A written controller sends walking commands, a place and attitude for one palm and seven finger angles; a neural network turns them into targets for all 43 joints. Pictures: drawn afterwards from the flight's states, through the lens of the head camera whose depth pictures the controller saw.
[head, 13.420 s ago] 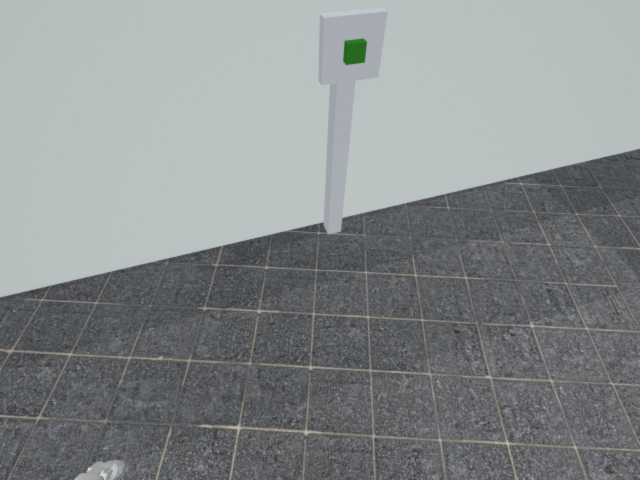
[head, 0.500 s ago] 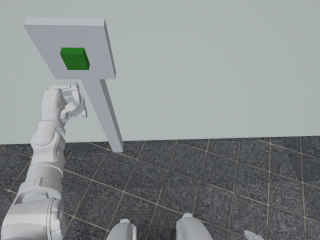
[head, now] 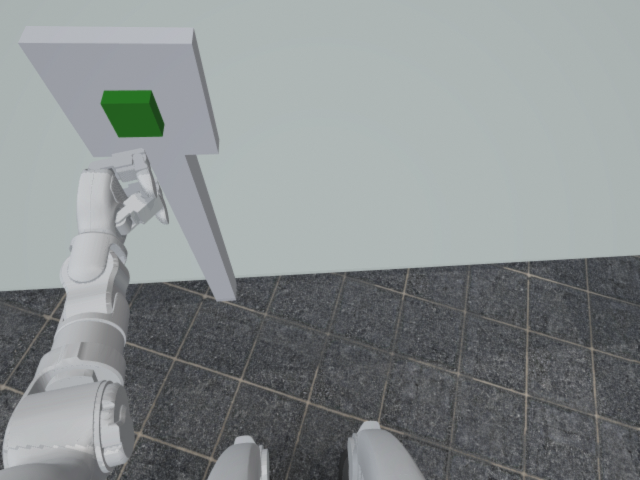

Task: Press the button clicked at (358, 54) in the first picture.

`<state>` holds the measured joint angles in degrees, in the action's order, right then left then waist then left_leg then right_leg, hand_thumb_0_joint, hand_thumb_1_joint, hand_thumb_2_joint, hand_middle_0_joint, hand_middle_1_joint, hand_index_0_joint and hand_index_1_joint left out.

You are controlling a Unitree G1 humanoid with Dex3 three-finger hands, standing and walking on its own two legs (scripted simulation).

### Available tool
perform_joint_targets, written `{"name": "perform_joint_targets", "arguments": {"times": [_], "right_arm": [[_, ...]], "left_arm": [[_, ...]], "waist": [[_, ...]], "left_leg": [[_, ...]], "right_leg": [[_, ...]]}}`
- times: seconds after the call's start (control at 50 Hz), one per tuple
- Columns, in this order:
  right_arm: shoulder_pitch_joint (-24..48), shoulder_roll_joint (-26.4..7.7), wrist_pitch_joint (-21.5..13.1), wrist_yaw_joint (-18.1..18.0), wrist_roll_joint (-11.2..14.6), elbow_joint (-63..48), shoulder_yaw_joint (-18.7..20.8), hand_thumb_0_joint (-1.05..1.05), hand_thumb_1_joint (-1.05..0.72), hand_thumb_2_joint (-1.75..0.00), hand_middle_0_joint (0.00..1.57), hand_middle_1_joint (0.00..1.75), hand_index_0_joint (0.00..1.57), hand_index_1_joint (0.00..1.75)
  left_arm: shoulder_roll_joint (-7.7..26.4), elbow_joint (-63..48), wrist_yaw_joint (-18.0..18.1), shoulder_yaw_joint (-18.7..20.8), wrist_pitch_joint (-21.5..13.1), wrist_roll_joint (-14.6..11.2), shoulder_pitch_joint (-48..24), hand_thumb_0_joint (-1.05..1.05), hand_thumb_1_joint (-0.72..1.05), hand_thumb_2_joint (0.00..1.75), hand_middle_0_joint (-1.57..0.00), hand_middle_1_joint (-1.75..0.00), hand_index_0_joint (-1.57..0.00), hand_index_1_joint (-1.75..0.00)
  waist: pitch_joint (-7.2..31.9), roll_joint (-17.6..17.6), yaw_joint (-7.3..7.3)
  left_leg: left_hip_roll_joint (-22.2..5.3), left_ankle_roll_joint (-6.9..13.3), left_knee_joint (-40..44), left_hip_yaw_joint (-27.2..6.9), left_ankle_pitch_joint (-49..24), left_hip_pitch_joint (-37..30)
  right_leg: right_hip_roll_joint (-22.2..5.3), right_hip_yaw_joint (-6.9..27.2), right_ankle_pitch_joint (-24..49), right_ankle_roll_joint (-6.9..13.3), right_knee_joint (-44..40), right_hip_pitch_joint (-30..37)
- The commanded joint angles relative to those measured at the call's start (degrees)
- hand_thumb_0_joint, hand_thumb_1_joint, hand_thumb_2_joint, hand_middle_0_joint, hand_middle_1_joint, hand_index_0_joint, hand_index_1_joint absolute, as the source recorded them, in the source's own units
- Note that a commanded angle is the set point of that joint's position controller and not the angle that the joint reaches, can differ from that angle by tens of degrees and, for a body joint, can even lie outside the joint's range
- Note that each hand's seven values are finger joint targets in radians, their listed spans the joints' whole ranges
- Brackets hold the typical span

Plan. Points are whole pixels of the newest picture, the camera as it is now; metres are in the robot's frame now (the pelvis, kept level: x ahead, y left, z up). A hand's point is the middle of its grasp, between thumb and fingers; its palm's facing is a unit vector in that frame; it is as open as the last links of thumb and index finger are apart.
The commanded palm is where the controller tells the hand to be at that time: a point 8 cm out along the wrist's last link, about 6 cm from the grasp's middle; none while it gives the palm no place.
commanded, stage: aim a knuckle at the button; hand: left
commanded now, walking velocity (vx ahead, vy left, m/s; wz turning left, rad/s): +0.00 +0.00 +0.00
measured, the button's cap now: (134, 112) +0.56 +0.22 +0.09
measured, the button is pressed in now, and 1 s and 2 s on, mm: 0 0 7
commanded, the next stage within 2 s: press the button with the knuckle in 0.32 s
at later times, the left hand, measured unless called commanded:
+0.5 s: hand (158, 197) +0.45 +0.19 +0.05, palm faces +0.04 -1.00 -0.03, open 3.1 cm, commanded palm +0.43 +0.23 +0.05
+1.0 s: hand (161, 167) +0.50 +0.19 +0.05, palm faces +0.06 -1.00 -0.02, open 3.1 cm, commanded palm +0.47 +0.23 +0.05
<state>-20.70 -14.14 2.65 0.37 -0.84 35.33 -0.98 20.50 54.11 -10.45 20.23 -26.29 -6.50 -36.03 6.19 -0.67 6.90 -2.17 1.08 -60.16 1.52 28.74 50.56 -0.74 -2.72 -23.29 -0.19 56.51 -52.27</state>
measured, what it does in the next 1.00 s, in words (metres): stands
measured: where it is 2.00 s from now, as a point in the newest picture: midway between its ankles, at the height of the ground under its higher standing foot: outside the picture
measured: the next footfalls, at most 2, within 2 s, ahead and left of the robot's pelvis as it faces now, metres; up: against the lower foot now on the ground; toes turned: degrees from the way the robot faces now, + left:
none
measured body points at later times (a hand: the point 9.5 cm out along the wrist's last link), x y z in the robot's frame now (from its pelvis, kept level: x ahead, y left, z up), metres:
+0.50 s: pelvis +0.00 +0.00 +0.00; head +0.11 +0.01 +0.43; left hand +0.44 +0.24 +0.05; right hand +0.06 -0.26 -0.12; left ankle +0.00 +0.10 -0.67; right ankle +0.03 -0.13 -0.67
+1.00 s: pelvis +0.00 -0.01 -0.01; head +0.13 +0.01 +0.42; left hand +0.49 +0.24 +0.06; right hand +0.01 -0.27 -0.12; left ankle +0.00 +0.10 -0.67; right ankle +0.03 -0.13 -0.67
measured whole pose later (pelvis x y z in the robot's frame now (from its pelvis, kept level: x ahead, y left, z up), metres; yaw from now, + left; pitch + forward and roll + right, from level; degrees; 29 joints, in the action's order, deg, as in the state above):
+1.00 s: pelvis +0.00 -0.01 -0.01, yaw +0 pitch +22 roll -2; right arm -21.1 -14.9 4.0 0.1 -1.6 35.6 -1.8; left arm 26.5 64.2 -11.7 23.6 -25.4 -4.6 -47.4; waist 5.9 -0.8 9.4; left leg -2.6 0.7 -62.1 0.7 29.1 54.8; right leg -0.3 -3.3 -23.6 0.3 58.0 -56.2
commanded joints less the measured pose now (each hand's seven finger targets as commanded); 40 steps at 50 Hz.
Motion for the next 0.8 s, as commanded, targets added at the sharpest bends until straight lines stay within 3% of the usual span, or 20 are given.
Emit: {"name": "perform_joint_targets", "arguments": {"times": [0.0,0.06,0.08,0.12,0.14,0.18,0.22,0.24,0.3,0.34,0.38,0.42,0.5,0.54,0.6,0.62,0.64,0.66,0.72,0.78], "right_arm": [[-5.0,-9.7,-1.8,-1.0,0.2,-3.4,3.5,0.00,-0.90,-0.90,0.20,0.30,0.20,0.30],[-4.9,-9.7,-1.7,-0.8,0.1,-3.8,3.6,0.00,-0.90,-0.90,0.20,0.30,0.20,0.30],[-4.6,-9.5,-1.7,-0.7,0.2,-3.8,3.6,0.00,-0.90,-0.90,0.20,0.30,0.20,0.30],[-4.4,-9.6,-1.4,-0.6,0.2,-4.2,3.6,0.00,-0.90,-0.90,0.20,0.30,0.20,0.30],[-4.1,-9.4,-1.4,-0.6,0.3,-4.4,3.3,0.00,-0.90,-0.90,0.20,0.30,0.20,0.30],[-4.1,-9.6,-1.2,-0.7,0.2,-4.8,3.4,0.00,-0.90,-0.90,0.20,0.30,0.20,0.30],[-3.7,-9.5,-1.1,-0.9,0.3,-5.1,3.1,0.00,-0.90,-0.90,0.20,0.30,0.20,0.30],[-3.4,-9.3,-1.2,-0.9,0.3,-5.4,3.1,0.00,-0.90,-0.90,0.20,0.30,0.20,0.30],[-3.4,-9.3,-1.3,-1.2,0.3,-5.0,3.2,0.00,-0.90,-0.90,0.20,0.30,0.20,0.30],[-3.3,-9.3,-1.5,-1.1,0.4,-5.0,3.3,0.00,-0.90,-0.90,0.20,0.30,0.20,0.30],[-3.5,-9.3,-1.5,-1.2,0.5,-4.4,3.2,0.00,-0.90,-0.90,0.20,0.30,0.20,0.30],[-3.7,-9.5,-1.5,-1.2,0.6,-3.8,3.3,0.00,-0.90,-0.90,0.20,0.30,0.20,0.30],[-4.5,-9.8,-1.6,-1.5,0.2,-3.0,3.3,0.00,-0.90,-0.90,0.20,0.30,0.20,0.30],[-4.6,-9.5,-1.7,-1.3,0.0,-3.1,3.1,0.00,-0.90,-0.90,0.20,0.30,0.20,0.30],[-5.2,-9.8,-1.3,-1.2,-0.2,-3.0,3.0,0.00,-0.90,-0.90,0.20,0.30,0.20,0.30],[-5.3,-9.8,-1.2,-1.1,-0.2,-3.3,2.9,0.00,-0.90,-0.90,0.20,0.30,0.20,0.30],[-5.5,-9.9,-1.1,-1.1,-0.2,-3.3,2.9,0.00,-0.90,-0.90,0.20,0.30,0.20,0.30],[-5.7,-10.0,-1.0,-1.1,-0.3,-3.4,2.8,0.00,-0.90,-0.90,0.20,0.30,0.20,0.30],[-6.3,-10.2,-0.6,-1.1,-0.3,-3.7,2.9,0.00,-0.90,-0.90,0.20,0.30,0.20,0.30],[-7.0,-10.3,-0.4,-1.2,-0.5,-3.6,2.8,0.00,-0.90,-0.90,0.20,0.30,0.20,0.30]], "left_arm": [[11.0,-10.4,0.2,-0.1,-4.3,-0.7,-25.7,0.00,0.90,0.90,-1.30,-1.50,-1.30,-1.50],[10.7,-10.2,0.2,-0.1,-4.3,-0.6,-23.7,0.00,0.90,0.90,-1.30,-1.50,-1.30,-1.50],[9.6,-10.3,0.3,-0.8,-4.2,-0.8,-23.9,0.00,0.90,0.90,-1.30,-1.50,-1.30,-1.50],[11.2,-8.6,0.5,0.8,-3.9,-0.7,-21.5,0.00,0.90,0.90,-1.30,-1.50,-1.30,-1.50],[10.1,-8.4,0.5,-0.2,-3.7,-0.6,-22.4,0.00,0.90,0.90,-1.30,-1.50,-1.30,-1.50],[12.3,-8.3,0.6,1.7,-3.8,-0.4,-22.0,0.00,0.90,0.90,-1.30,-1.50,-1.30,-1.50],[13.9,-7.6,0.5,2.5,-4.0,-0.2,-22.9,0.00,0.90,0.90,-1.30,-1.50,-1.30,-1.50],[13.1,-9.7,0.3,1.7,-4.4,-0.3,-24.4,0.00,0.90,0.90,-1.30,-1.50,-1.30,-1.50],[13.5,-10.7,-0.3,1.7,-5.0,-0.6,-25.1,0.00,0.90,0.90,-1.30,-1.50,-1.30,-1.50],[11.9,-11.2,-1.0,0.7,-5.0,-1.2,-24.3,0.00,0.90,0.90,-1.30,-1.50,-1.30,-1.50],[10.2,-10.3,-1.4,-1.0,-4.5,-1.4,-25.6,0.00,0.90,0.90,-1.30,-1.50,-1.30,-1.50],[9.5,-8.2,-1.4,-1.8,-3.8,-1.3,-26.9,0.00,0.90,0.90,-1.30,-1.50,-1.30,-1.50],[13.7,-8.4,-0.3,1.0,-4.4,-0.4,-31.6,0.00,0.90,0.90,-1.30,-1.50,-1.30,-1.50],[13.1,-7.2,0.0,0.8,-4.5,-0.2,-30.9,0.00,0.90,0.90,-1.30,-1.50,-1.30,-1.50],[15.2,-4.8,0.2,2.3,-4.3,0.5,-30.5,0.00,0.90,0.90,-1.30,-1.50,-1.30,-1.50],[14.1,-3.7,0.0,1.5,-3.9,0.5,-30.3,0.00,0.90,0.90,-1.30,-1.50,-1.30,-1.50],[15.4,-3.4,0.1,2.4,-3.7,0.6,-30.8,0.00,0.90,0.90,-1.30,-1.50,-1.30,-1.50],[15.6,-2.7,0.1,2.4,-3.7,0.8,-31.0,0.00,0.90,0.90,-1.30,-1.50,-1.30,-1.50],[17.8,-2.9,0.1,4.1,-3.5,0.8,-32.2,0.00,0.90,0.90,-1.30,-1.50,-1.30,-1.50],[18.9,-2.6,-0.4,4.8,-3.6,0.9,-32.7,0.00,0.90,0.90,-1.30,-1.50,-1.30,-1.50]], "waist": [[23.6,-5.0,0.64],[25.2,-5.7,-0.24],[25.2,-5.7,0.10],[23.9,-2.7,-0.53],[22.9,-2.6,-0.24],[23.7,-2.5,-0.79],[22.3,-1.3,-0.72],[23.8,-3.1,-0.47],[25.5,-3.8,-0.23],[26.2,-4.6,-0.32],[25.6,-4.6,0.54],[23.2,-4.6,1.18],[26.0,-4.7,1.17],[26.1,-5.2,1.01],[26.2,-4.4,0.95],[25.7,-3.9,1.25],[24.9,-3.0,1.24],[25.0,-4.3,1.21],[26.4,-2.8,1.51],[27.4,-3.5,1.56]], "left_leg": [[1.1,-0.7,8.5,-3.3,-20.1,-15.1],[1.1,-0.9,8.1,-3.4,-23.4,-16.6],[1.0,-0.9,7.9,-3.2,-23.8,-16.9],[1.2,-0.7,8.0,-2.9,-22.4,-14.1],[1.4,-0.5,8.1,-2.6,-21.3,-12.7],[1.6,-0.4,7.8,-2.2,-20.3,-11.8],[1.8,-0.2,7.9,-2.0,-18.5,-9.4],[1.8,-0.2,7.7,-1.9,-18.9,-10.4],[1.6,-0.3,7.1,-2.1,-20.5,-12.2],[1.5,-0.5,7.2,-2.2,-20.8,-13.7],[1.3,-0.5,7.2,-2.8,-21.4,-14.3],[1.3,-0.5,7.3,-2.9,-19.4,-13.4],[1.5,-0.4,6.6,-3.4,-19.8,-13.2],[1.6,-0.4,6.3,-3.1,-20.6,-12.8],[1.6,-0.3,6.0,-3.1,-21.3,-11.6],[1.6,-0.2,6.1,-2.9,-20.4,-10.9],[1.6,-0.1,6.1,-2.8,-19.4,-9.8],[1.7,-0.1,6.2,-2.9,-19.6,-9.8],[1.6,0.2,5.8,-2.4,-19.3,-8.8],[1.6,0.2,5.6,-2.5,-20.3,-8.9]], "right_leg": [[2.0,0.3,13.6,1.5,-5.3,11.7],[2.0,0.2,15.2,1.8,-4.7,11.9],[1.9,0.1,15.7,1.6,-4.7,11.6],[1.9,0.3,15.9,1.5,-4.8,13.3],[1.8,0.6,16.1,1.4,-5.0,14.0],[1.8,1.0,16.1,1.4,-4.9,14.8],[1.7,1.3,15.8,1.3,-4.8,15.9],[1.6,1.5,16.4,1.3,-4.7,15.9],[1.7,1.6,17.1,1.3,-4.5,15.5],[1.8,1.3,16.9,1.4,-4.7,15.1],[1.9,1.0,16.5,1.4,-4.6,13.5],[1.8,0.8,14.4,1.3,-5.0,11.6],[1.7,1.1,14.9,1.3,-4.2,12.2],[1.7,1.0,15.7,1.3,-4.0,12.6],[1.7,1.1,16.6,1.3,-3.7,12.9],[1.8,1.2,16.2,1.2,-3.9,13.0],[1.8,1.3,15.8,1.2,-4.1,13.2],[1.8,1.4,15.8,1.3,-3.8,13.0],[1.9,1.8,16.5,1.0,-4.1,14.5],[1.9,1.9,17.6,1.0,-3.8,14.8]]}}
